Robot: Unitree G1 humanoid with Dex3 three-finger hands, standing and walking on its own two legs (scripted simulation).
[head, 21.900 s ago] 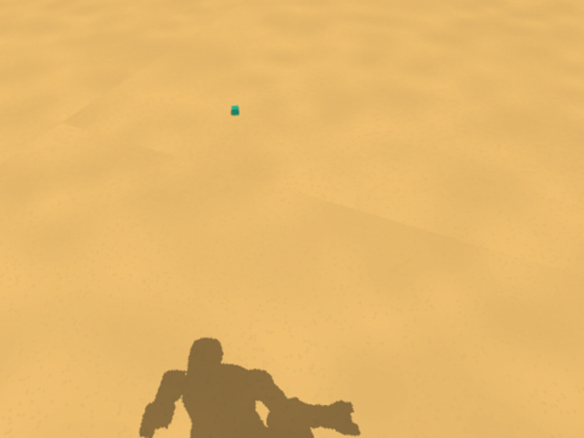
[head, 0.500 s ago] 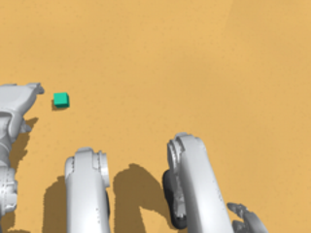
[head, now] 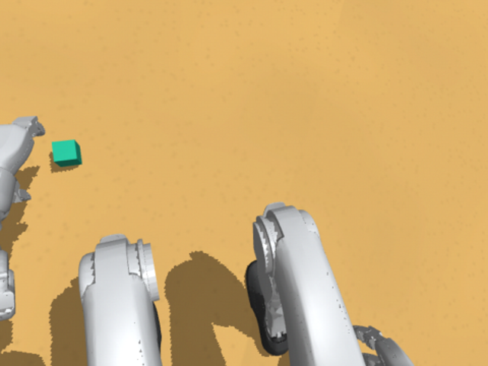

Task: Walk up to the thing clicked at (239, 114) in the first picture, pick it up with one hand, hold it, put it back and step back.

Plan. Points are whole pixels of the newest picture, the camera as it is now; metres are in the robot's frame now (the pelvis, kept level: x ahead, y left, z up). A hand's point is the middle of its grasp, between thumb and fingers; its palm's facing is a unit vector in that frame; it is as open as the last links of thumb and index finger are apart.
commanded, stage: rise first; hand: left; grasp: from above
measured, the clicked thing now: (67, 153) +0.52 +0.26 -0.31
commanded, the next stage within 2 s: approach in 1.54 s
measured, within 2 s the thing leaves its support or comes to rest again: neither
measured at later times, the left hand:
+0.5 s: hand (16, 168) +0.45 +0.30 -0.19, palm faces -0.46 -0.05 -0.89, open 11.9 cm
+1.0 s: hand (13, 157) +0.47 +0.31 -0.19, palm faces -0.45 -0.05 -0.89, open 11.9 cm
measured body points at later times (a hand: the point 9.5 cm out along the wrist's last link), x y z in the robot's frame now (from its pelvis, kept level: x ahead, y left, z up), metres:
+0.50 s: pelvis +0.00 +0.00 -0.01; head +0.24 +0.08 +0.36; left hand +0.47 +0.30 -0.13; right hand +0.05 -0.28 -0.11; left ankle +0.07 +0.13 -0.30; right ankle +0.10 -0.14 -0.30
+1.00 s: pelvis +0.00 +0.01 -0.01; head +0.25 +0.09 +0.35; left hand +0.49 +0.31 -0.14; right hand +0.03 -0.27 -0.10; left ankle +0.07 +0.13 -0.30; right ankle +0.10 -0.14 -0.30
